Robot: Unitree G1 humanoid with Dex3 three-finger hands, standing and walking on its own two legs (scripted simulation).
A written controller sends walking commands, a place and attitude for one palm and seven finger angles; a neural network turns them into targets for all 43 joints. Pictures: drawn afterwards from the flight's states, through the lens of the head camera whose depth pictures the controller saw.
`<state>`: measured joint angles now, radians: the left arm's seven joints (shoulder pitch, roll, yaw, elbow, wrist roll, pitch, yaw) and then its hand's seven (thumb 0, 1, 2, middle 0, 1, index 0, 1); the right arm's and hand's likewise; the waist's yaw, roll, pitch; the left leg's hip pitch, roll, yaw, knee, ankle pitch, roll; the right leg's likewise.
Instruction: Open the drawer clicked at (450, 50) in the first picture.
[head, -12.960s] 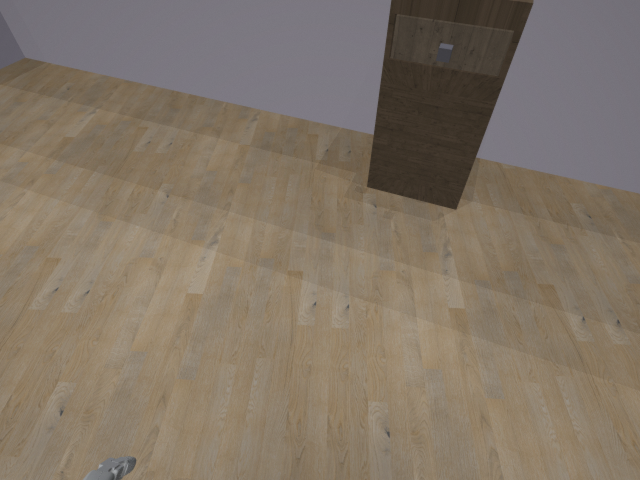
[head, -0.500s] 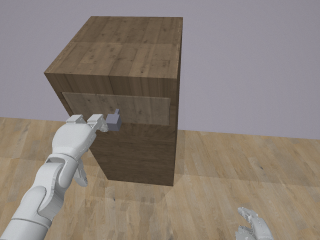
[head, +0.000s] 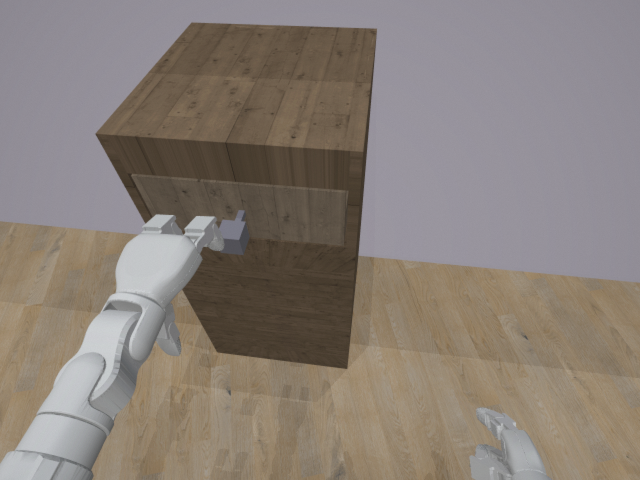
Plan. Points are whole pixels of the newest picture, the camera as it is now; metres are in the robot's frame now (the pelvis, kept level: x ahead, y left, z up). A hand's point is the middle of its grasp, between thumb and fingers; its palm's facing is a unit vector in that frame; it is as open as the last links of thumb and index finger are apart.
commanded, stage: move the hooked fingers above the handle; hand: left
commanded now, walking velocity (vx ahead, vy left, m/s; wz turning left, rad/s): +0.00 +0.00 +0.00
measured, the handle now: (236, 228) +0.52 +0.23 -0.05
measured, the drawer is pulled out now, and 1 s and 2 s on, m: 0.00 0.00 0.00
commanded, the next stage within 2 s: none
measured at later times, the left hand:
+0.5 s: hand (202, 245) +0.39 +0.22 +0.05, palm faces +0.06 -0.05 -1.00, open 13.8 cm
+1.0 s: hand (198, 225) +0.45 +0.25 +0.03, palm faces -0.02 +0.02 -1.00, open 13.9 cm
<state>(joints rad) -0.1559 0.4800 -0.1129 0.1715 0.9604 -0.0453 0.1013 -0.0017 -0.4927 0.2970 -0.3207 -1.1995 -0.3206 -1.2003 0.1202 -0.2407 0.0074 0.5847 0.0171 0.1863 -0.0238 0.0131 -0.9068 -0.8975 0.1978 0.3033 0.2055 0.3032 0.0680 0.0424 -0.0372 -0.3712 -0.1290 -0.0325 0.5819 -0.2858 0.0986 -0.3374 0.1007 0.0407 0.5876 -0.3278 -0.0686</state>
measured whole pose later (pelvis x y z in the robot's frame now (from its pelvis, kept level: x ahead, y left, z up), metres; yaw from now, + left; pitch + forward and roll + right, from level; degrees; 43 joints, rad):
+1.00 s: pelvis +0.01 -0.01 -0.02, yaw -1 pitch +16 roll -1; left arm -0.63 0.51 -0.05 0.84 1.03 0.00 0.26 0.00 -0.49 0.30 -0.32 -1.20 -0.32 -1.20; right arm 0.27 -0.26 -0.05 0.62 0.02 0.24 -0.02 0.01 -0.91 -0.90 0.20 0.30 0.20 0.30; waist -0.02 0.05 -0.14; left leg -0.64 -0.11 -0.01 0.73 -0.36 0.09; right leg -0.60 0.13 0.04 0.72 -0.38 -0.08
